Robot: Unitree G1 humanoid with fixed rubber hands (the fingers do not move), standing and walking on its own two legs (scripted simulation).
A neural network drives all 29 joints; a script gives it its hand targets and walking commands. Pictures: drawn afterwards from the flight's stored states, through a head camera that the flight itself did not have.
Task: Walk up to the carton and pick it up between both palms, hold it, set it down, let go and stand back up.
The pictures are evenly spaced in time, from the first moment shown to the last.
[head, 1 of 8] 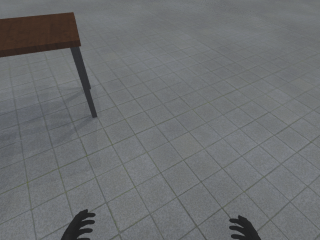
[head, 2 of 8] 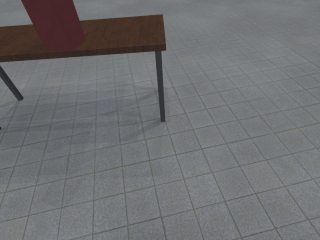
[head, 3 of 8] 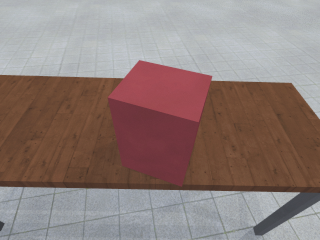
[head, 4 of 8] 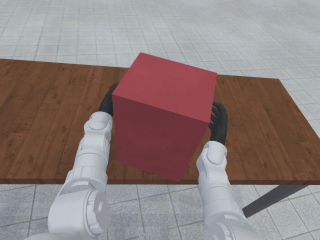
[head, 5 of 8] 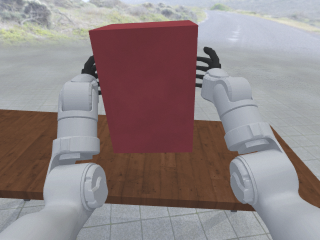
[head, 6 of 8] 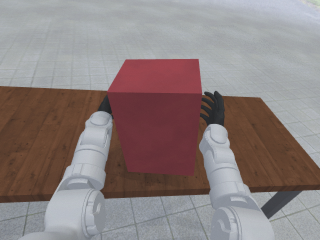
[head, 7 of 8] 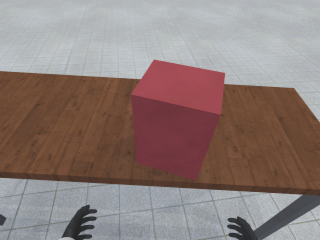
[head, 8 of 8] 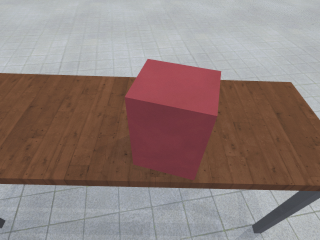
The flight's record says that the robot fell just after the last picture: no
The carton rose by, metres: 0.25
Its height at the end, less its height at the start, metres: +0.00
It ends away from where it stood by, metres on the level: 0.03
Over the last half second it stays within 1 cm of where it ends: yes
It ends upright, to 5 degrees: yes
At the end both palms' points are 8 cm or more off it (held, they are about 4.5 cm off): yes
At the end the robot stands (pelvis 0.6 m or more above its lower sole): yes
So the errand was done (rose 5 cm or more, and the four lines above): yes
